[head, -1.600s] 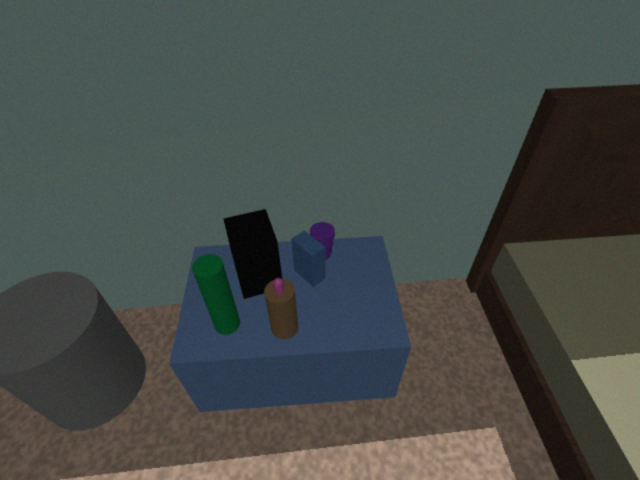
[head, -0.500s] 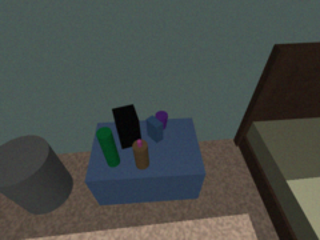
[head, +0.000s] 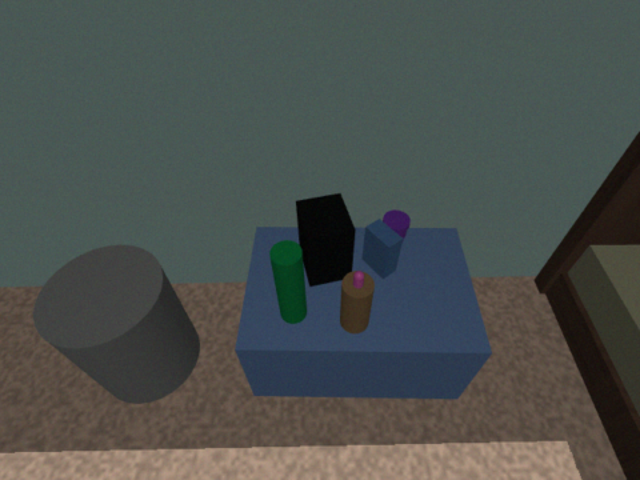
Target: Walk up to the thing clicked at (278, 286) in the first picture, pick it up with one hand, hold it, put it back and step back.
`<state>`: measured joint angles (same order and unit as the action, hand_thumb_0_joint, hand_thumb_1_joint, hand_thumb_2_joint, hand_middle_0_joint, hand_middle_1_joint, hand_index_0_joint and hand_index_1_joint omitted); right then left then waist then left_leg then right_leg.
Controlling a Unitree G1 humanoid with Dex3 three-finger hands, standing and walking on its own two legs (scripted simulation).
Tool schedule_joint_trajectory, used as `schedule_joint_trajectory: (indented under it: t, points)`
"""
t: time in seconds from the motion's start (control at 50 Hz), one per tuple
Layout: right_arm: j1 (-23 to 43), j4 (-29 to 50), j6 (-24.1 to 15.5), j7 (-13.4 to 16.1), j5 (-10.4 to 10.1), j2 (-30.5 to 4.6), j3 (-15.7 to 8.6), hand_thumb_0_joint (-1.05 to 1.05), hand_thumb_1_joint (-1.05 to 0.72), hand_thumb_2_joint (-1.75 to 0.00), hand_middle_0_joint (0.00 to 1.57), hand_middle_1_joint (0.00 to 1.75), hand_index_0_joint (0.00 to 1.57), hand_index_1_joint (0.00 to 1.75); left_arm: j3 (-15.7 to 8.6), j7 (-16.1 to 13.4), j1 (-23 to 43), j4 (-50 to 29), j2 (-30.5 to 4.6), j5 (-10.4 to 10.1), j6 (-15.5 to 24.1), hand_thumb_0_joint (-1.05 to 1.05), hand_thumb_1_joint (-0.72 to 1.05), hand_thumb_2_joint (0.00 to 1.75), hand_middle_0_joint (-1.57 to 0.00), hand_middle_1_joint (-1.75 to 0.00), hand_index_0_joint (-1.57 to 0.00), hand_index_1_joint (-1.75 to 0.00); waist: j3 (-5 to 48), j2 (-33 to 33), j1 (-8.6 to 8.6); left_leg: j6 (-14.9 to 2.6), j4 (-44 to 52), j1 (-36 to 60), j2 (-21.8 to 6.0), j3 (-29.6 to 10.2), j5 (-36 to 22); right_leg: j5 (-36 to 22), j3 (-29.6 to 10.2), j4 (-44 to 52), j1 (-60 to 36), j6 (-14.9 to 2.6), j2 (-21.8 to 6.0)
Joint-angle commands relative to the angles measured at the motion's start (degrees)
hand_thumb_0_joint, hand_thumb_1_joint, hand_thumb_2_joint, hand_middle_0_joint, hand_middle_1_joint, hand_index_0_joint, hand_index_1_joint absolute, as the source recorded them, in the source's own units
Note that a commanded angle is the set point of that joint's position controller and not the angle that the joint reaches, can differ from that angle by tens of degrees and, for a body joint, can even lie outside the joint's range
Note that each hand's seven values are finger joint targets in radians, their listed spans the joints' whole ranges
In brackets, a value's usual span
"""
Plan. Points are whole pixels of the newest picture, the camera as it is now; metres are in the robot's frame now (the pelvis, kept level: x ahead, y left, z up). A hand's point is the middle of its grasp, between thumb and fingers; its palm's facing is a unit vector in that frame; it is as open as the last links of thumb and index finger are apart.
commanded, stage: walk up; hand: right
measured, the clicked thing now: (356, 298) +0.57 -0.07 -0.32
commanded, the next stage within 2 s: none
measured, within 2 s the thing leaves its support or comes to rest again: neither
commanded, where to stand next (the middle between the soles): +0.19 +0.14 m, yaw -2 degrees
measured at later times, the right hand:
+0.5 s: hand (430, 444) +0.22 -0.14 -0.16, palm faces -0.14 +0.93 -0.35, open 7.4 cm
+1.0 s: hand (405, 452) +0.21 -0.10 -0.15, palm faces -0.03 +0.91 -0.41, open 7.4 cm
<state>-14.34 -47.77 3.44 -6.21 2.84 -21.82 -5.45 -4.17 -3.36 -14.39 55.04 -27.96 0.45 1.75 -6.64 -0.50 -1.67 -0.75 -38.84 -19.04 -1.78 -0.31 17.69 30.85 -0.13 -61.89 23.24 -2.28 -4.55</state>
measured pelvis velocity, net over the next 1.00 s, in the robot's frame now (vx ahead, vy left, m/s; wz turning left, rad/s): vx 0.11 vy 0.17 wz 0.00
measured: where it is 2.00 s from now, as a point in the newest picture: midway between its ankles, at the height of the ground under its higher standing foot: outside the picture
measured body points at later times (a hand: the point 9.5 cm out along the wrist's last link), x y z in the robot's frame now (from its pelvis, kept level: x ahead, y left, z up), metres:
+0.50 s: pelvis +0.09 +0.13 -0.01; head +0.13 +0.11 +0.43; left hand +0.08 +0.49 -0.09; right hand +0.23 -0.19 -0.13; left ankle +0.14 +0.29 -0.72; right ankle +0.09 -0.07 -0.72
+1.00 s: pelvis +0.11 +0.17 -0.01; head +0.14 +0.17 +0.44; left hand +0.19 +0.49 -0.13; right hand +0.21 -0.15 -0.12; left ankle +0.14 +0.29 -0.72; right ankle +0.12 +0.05 -0.72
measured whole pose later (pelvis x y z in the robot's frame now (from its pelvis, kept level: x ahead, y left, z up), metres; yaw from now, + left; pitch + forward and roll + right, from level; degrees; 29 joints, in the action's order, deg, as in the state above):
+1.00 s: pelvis +0.11 +0.17 -0.01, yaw +0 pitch -2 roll +1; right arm -10.4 -50.5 -1.7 0.8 0.1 -23.0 -1.7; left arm -2.0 1.1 -11.1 50.7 -22.4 1.6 -0.9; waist -6.8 0.9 0.7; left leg -0.4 -43.5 -21.2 -1.1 2.4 20.0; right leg 22.8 0.1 -45.6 20.1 -0.8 -1.2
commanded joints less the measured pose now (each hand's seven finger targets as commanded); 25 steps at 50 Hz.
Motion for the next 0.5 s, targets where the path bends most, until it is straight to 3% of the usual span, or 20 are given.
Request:
schedule_joint_trajectory:
  t: [0.0,0.04,0.06,0.08,0.1,0.12,0.14,0.16,0.18,0.2,0.22,0.26,0.28,0.34,0.38,0.4,0.44,0.46,0.48]
  points:
    - [0.3,7.1,-1.3,1.7,0.7,-16.0,-4.3,0.00,-0.90,-0.90,0.20,0.30,0.20,0.30,-2.3,0.1,-7.4,-3.0,-10.2,-0.6,2.7,0.00,0.90,0.90,-0.20,-0.30,-0.20,-0.30,3.2,-12.0,0.23,-13.37,19.0,3.4,-8.8,-15.6,2.1,-1.3,4.2,11.1,2.0,1.27,0.5]
    - [-0.3,8.6,-1.0,1.5,0.9,-15.3,-4.1,0.00,-0.90,-0.90,0.20,0.30,0.20,0.30,-2.5,-0.3,-8.7,-3.7,-9.6,-0.3,3.3,0.00,0.90,0.90,-0.20,-0.30,-0.20,-0.30,3.7,-10.9,0.21,-14.72,16.9,1.9,-10.0,-15.3,-3.3,-3.5,5.0,17.9,-2.5,1.00,2.0]
    - [2.0,9.7,-0.7,1.4,0.7,-14.7,-3.8,0.00,-0.90,-0.90,0.20,0.30,0.20,0.30,-2.7,-0.6,-11.5,-3.4,-9.0,-0.2,3.8,0.00,0.90,0.90,-0.20,-0.30,-0.20,-0.30,4.2,-9.0,2.47,-13.78,13.3,-0.3,-9.0,-12.6,-4.9,-9.6,4.8,24.9,-7.6,0.61,2.3]
    - [5.0,11.3,-0.3,1.3,0.5,-13.6,-3.2,0.00,-0.90,-0.90,0.20,0.30,0.20,0.30,-3.2,-1.0,-16.5,-2.1,-8.9,-0.1,4.2,0.00,0.90,0.90,-0.20,-0.30,-0.20,-0.30,5.3,-7.1,5.55,-11.75,8.2,-5.8,-7.2,-9.8,-2.2,-18.8,4.9,31.5,-16.5,0.86,2.4]
    - [4.7,12.4,-0.3,1.2,0.1,-10.0,-2.1,0.00,-0.90,-0.90,0.20,0.30,0.20,0.30,-4.7,-1.7,-20.4,-1.6,-12.2,0.7,4.5,0.00,0.90,0.90,-0.20,-0.30,-0.20,-0.30,7.3,0.3,7.89,-7.86,-2.1,-13.8,-3.3,-6.4,0.1,-19.3,-1.3,35.5,-27.2,0.68,-0.3]
    - [1.9,13.3,-0.2,1.7,-0.2,-5.9,-0.8,0.00,-0.90,-0.90,0.20,0.30,0.20,0.30,-6.0,-2.6,-22.0,-3.4,-16.9,1.8,4.8,0.00,0.90,0.90,-0.20,-0.30,-0.20,-0.30,7.4,13.4,8.52,-3.07,-18.3,-23.4,5.6,-4.9,15.6,-8.0,-25.4,46.1,-29.8,-1.80,-14.9]
    - [-0.7,11.9,1.2,2.3,0.4,-10.7,-2.4,0.00,-0.90,-0.90,0.20,0.30,0.20,0.30,-5.8,-3.1,-15.1,-6.8,-19.5,1.7,4.5,0.00,0.90,0.90,-0.20,-0.30,-0.20,-0.30,6.6,2.9,5.37,-0.93,-27.0,-21.4,4.2,-11.3,15.5,7.9,-38.9,51.9,-19.5,-6.74,-24.7]
    - [-2.2,10.5,1.5,2.8,0.2,-14.3,-3.8,0.00,-0.90,-0.90,0.20,0.30,0.20,0.30,-5.5,-3.2,-10.3,-8.0,-19.8,1.1,4.4,0.00,0.90,0.90,-0.20,-0.30,-0.20,-0.30,2.3,0.7,2.93,-0.39,-30.4,-20.2,1.7,-13.6,13.0,9.3,-36.8,50.8,-13.5,-9.92,-25.1]
    - [-2.7,9.2,1.3,2.7,0.1,-14.6,-4.0,0.00,-0.90,-0.90,0.20,0.30,0.20,0.30,-5.0,-3.0,-7.9,-9.0,-17.2,1.0,4.8,0.00,0.90,0.90,-0.20,-0.30,-0.20,-0.30,-0.4,0.8,2.03,0.16,-31.8,-21.0,1.2,-14.3,10.3,2.1,-29.7,48.0,-12.5,-10.74,-21.6]
    - [-4.0,8.1,1.0,2.4,0.0,-14.0,-4.1,0.00,-0.90,-0.90,0.20,0.30,0.20,0.30,-4.4,-2.7,-6.3,-9.6,-14.6,0.9,5.1,0.00,0.90,0.90,-0.20,-0.30,-0.20,-0.30,-0.8,1.9,0.73,0.75,-31.5,-19.7,1.2,-14.9,7.6,-5.9,-22.0,46.4,-11.4,-9.51,-17.6]
    - [-5.5,7.1,0.8,2.3,-0.1,-14.0,-4.0,0.00,-0.90,-0.90,0.20,0.30,0.20,0.30,-4.1,-2.5,-6.1,-10.0,-13.3,1.0,5.3,0.00,0.90,0.90,-0.20,-0.30,-0.20,-0.30,0.5,3.9,0.63,1.43,-31.0,-17.1,1.5,-13.7,5.7,-14.5,-15.4,44.3,-10.9,-8.41,-14.7]
    - [-5.1,7.2,0.4,2.0,-0.1,-12.9,-3.8,0.00,-0.90,-0.90,0.20,0.30,0.20,0.30,-4.2,-2.0,-9.1,-9.6,-12.7,1.0,5.7,0.00,0.90,0.90,-0.20,-0.30,-0.20,-0.30,2.7,7.7,1.38,1.90,-28.9,-15.4,1.2,-11.9,4.6,-32.5,-8.8,39.4,-13.0,-9.10,-13.8]
    - [-3.8,7.9,0.3,1.8,-0.1,-12.3,-3.6,0.00,-0.90,-0.90,0.20,0.30,0.20,0.30,-4.3,-1.9,-10.5,-9.5,-12.8,1.0,5.7,0.00,0.90,0.90,-0.20,-0.30,-0.20,-0.30,3.1,7.7,2.18,2.14,-26.3,-15.4,1.1,-10.6,4.1,-37.3,-6.1,37.6,-14.1,-9.12,-13.1]
    - [0.8,9.6,0.0,1.6,-0.6,-10.9,-3.1,0.00,-0.90,-0.90,0.20,0.30,0.20,0.30,-4.5,-1.4,-10.1,-10.8,-13.5,1.4,5.5,0.00,0.90,0.90,-0.20,-0.30,-0.20,-0.30,3.1,11.8,2.93,2.16,-16.4,-13.5,-0.9,-6.7,4.2,-42.2,-1.6,35.1,-14.0,-9.43,-12.5]
    - [2.0,8.9,-0.8,1.7,-1.1,-10.5,-2.9,0.00,-0.90,-0.90,0.20,0.30,0.20,0.30,-4.1,-0.7,-8.3,-12.0,-13.4,1.7,4.9,0.00,0.90,0.90,-0.20,-0.30,-0.20,-0.30,4.9,13.0,3.46,1.45,-7.5,-4.8,-1.1,-1.1,3.2,-42.6,1.9,31.9,-9.5,-8.80,-10.8]
    - [0.4,7.9,-1.2,1.9,-1.4,-10.8,-3.2,0.00,-0.90,-0.90,0.20,0.30,0.20,0.30,-4.1,-0.4,-6.1,-12.6,-14.0,1.7,4.5,0.00,0.90,0.90,-0.20,-0.30,-0.20,-0.30,6.4,14.2,2.44,1.00,-5.2,-1.4,-0.7,0.3,2.2,-40.7,1.8,30.4,-8.0,-8.56,-10.9]
    - [-3.9,4.9,-1.7,2.6,-1.5,-11.7,-3.9,0.00,-0.90,-0.90,0.20,0.30,0.20,0.30,-3.6,0.2,-3.5,-13.4,-13.4,1.2,3.2,0.00,0.90,0.90,-0.20,-0.30,-0.20,-0.30,8.0,9.7,-0.68,-0.28,2.3,9.8,1.4,3.5,-5.2,-28.1,2.6,23.5,-0.2,-6.67,-9.4]
    - [-7.1,3.0,-2.2,3.2,-1.4,-13.7,-4.5,0.00,-0.90,-0.90,0.20,0.30,0.20,0.30,-2.2,0.4,-5.7,-13.0,-9.6,1.3,2.4,0.00,0.90,0.90,-0.20,-0.30,-0.20,-0.30,9.6,0.7,-1.62,-1.16,5.0,15.4,2.1,1.5,-3.3,-18.6,4.1,12.9,3.7,-4.40,-6.5]
    - [-8.4,3.7,-2.9,3.9,-0.4,-17.6,-4.9,0.00,-0.90,-0.90,0.20,0.30,0.20,0.30,-0.6,0.6,-9.3,-12.8,-4.6,0.8,1.7,0.00,0.90,0.90,-0.20,-0.30,-0.20,-0.30,9.2,-13.4,-2.13,-4.75,12.9,14.0,-7.5,-15.1,1.5,-5.1,4.9,1.4,8.9,-1.05,-2.3]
